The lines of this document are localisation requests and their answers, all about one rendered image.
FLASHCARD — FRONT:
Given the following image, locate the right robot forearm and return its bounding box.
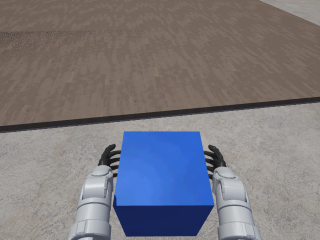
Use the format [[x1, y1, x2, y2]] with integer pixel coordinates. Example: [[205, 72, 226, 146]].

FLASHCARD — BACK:
[[212, 166, 262, 240]]

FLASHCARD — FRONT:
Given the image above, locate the right robot hand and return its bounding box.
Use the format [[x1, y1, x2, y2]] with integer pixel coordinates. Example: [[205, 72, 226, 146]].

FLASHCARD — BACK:
[[203, 144, 226, 180]]

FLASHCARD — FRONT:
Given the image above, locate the left robot hand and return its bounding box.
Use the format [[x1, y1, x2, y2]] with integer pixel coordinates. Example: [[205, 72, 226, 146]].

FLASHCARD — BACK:
[[98, 144, 121, 178]]

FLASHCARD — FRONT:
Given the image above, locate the carton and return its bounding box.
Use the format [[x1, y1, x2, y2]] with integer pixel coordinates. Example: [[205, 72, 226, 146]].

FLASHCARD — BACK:
[[112, 131, 215, 237]]

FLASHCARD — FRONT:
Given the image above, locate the left robot forearm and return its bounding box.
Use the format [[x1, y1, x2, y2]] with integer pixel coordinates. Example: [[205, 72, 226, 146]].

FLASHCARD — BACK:
[[67, 165, 114, 240]]

